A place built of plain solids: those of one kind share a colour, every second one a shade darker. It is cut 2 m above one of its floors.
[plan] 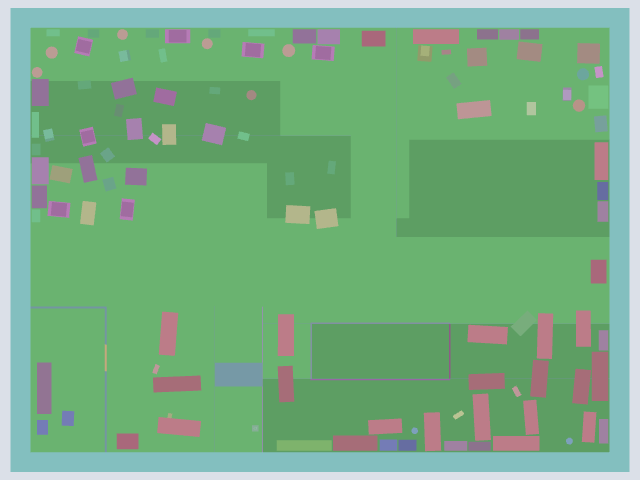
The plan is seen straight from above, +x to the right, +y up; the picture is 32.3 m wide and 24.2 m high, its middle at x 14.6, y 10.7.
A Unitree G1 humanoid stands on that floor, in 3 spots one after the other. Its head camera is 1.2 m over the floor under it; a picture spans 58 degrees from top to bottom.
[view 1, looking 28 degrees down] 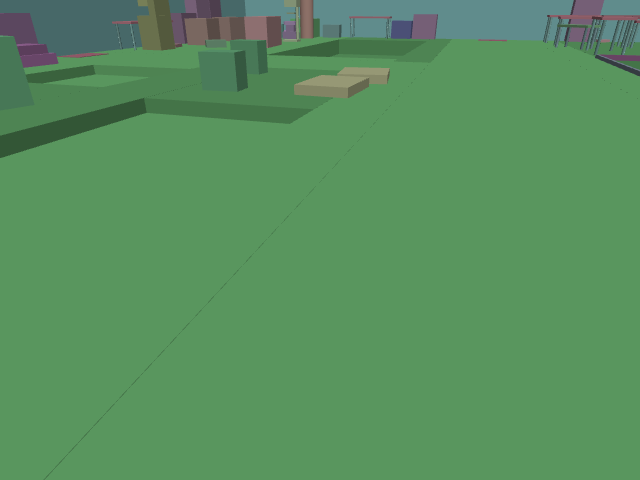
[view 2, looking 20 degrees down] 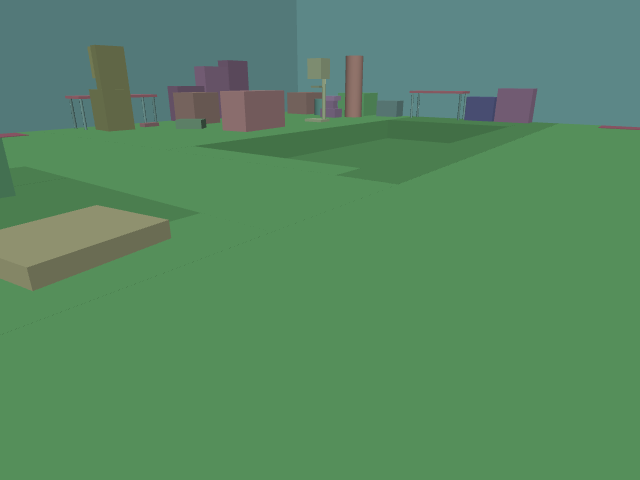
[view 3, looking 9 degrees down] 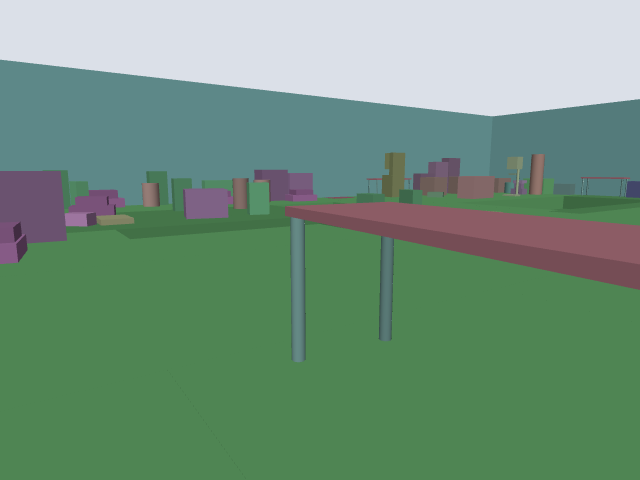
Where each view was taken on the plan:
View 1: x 6.19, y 9.85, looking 18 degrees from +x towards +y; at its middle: floor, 2.56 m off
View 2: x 13.60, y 8.42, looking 37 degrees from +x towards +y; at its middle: floor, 3.51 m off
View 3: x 5.33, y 4.76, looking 56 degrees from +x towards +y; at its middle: floor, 7.67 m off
